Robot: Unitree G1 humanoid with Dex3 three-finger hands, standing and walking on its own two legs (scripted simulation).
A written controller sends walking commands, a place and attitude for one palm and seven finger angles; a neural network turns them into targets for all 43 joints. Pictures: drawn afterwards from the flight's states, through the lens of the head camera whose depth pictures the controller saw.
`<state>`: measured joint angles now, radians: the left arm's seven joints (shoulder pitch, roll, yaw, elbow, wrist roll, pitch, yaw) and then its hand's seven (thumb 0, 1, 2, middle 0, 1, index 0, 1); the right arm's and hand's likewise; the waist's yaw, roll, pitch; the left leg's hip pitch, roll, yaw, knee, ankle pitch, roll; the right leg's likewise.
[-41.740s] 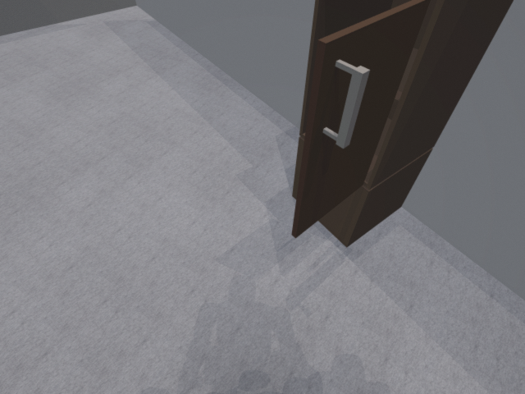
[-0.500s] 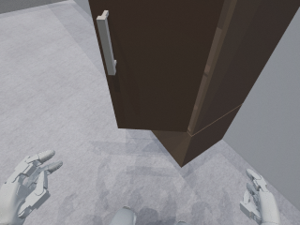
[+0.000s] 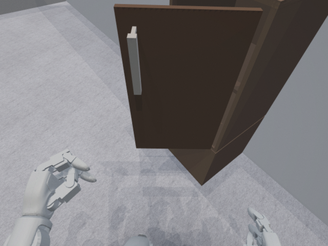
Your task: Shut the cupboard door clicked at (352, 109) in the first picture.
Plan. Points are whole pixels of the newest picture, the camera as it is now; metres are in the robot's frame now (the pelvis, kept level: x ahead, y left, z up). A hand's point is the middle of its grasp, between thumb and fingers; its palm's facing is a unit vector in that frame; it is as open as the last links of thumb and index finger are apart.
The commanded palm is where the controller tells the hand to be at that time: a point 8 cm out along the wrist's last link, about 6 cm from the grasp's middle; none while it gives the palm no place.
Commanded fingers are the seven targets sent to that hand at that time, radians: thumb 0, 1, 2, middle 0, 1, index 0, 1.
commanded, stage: raise the hand and make a fist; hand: left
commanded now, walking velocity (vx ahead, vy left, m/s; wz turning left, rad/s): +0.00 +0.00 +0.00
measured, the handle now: (136, 62) +0.52 +0.13 +0.17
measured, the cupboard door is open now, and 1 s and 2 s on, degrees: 52 52 52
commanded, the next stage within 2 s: bring the fist close to the handle in 0.92 s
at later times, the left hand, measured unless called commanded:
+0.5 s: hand (66, 155) +0.24 +0.20 +0.16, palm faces +0.12 -0.99 -0.06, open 3.1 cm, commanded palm +0.21 +0.24 +0.17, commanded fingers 0.00 0.90 0.90 -1.30 -1.50 -1.30 -1.50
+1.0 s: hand (97, 155) +0.24 +0.15 +0.17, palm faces +0.09 -0.99 -0.05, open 3.1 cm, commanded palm +0.21 +0.20 +0.17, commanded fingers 0.00 0.90 0.90 -1.30 -1.50 -1.30 -1.50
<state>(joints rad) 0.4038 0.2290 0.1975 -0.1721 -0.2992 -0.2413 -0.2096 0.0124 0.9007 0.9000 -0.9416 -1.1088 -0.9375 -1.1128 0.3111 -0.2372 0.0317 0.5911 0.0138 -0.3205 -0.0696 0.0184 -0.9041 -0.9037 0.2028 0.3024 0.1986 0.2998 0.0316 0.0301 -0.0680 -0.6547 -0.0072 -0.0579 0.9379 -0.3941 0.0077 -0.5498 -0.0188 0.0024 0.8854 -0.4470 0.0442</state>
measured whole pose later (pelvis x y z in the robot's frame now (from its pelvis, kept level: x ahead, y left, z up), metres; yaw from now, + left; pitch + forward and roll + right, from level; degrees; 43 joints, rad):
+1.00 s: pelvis +0.01 -0.05 +0.03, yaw +1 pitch -1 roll +0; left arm 0.26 0.23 0.21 -0.23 -0.29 0.03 -0.19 0.01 0.90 0.90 -1.30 -1.50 -1.30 -1.50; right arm 0.25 -0.26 0.05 0.61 0.04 -0.28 -0.09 0.02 -0.91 -0.90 0.20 0.30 0.20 0.30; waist 0.05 0.07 -0.06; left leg -0.36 0.03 -0.08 0.67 -0.30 -0.04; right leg -0.28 0.01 -0.02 0.67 -0.38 -0.01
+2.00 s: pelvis +0.02 -0.03 +0.03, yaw -1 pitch +3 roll +0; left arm -0.52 0.12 0.10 0.45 -0.12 0.06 0.12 0.01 0.90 0.90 -1.30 -1.50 -1.30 -1.50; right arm 0.23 -0.22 0.04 0.67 0.02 -0.09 -0.05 0.01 -0.91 -0.90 0.20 0.30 0.20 0.30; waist -0.02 0.04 -0.05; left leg -0.42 0.02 -0.04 0.67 -0.30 -0.02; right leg -0.36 -0.01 0.02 0.67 -0.37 0.01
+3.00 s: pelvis +0.01 -0.02 +0.02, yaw -1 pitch +9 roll -1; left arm -0.91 0.27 0.19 1.04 -0.12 -0.19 -0.05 0.01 0.90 0.90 -1.31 -1.50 -1.31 -1.50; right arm 0.33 -0.24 0.02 0.71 0.02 -0.08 -0.03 0.01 -0.91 -0.90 0.20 0.30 0.20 0.30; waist -0.08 0.03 -0.06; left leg -0.57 0.01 -0.03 0.73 -0.31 -0.01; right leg -0.50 -0.01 0.02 0.72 -0.37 0.03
